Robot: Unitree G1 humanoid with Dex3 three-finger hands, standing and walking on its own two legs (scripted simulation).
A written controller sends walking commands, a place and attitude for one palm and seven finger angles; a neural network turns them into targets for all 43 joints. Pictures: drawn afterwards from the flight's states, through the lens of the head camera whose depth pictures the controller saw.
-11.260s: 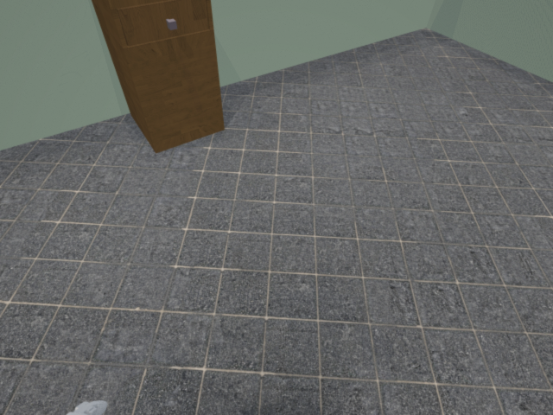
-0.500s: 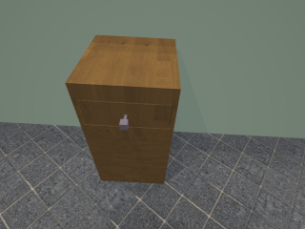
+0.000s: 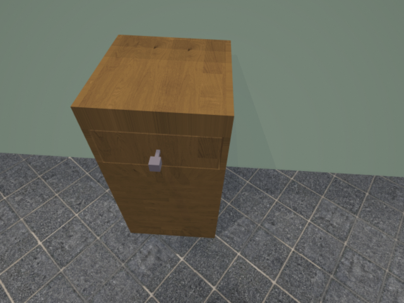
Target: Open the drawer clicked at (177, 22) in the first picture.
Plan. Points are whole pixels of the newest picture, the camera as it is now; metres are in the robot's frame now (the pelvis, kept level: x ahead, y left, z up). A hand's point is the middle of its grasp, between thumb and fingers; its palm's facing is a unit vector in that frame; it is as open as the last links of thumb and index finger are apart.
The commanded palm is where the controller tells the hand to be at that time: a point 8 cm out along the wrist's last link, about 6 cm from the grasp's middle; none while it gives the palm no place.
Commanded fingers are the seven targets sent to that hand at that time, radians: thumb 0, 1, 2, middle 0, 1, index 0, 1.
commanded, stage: come to a stop and stand still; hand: left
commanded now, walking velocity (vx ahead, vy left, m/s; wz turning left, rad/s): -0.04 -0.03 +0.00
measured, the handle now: (156, 159) +0.52 +0.17 -0.11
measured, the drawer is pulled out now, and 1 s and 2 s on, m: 0.00 0.00 0.00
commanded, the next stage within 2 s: look again from close up in 0.60 s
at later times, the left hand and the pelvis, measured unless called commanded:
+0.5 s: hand out of the picture -0.04 +0.18 -0.17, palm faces +0.04 -0.99 -0.16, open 7.4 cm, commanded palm none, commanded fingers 0.00 0.90 0.90 -0.20 -0.30 -0.20 -0.30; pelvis -0.03 +0.03 +0.00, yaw +0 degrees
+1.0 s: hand out of the picture -0.03 +0.21 -0.18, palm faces +0.04 -0.98 -0.18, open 7.4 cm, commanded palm none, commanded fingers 0.00 0.90 0.90 -0.20 -0.30 -0.20 -0.30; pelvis -0.02 +0.04 +0.00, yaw +0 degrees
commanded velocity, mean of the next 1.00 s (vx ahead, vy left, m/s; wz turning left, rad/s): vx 0.00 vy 0.00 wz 0.00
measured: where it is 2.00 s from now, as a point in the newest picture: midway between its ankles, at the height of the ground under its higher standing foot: outside the picture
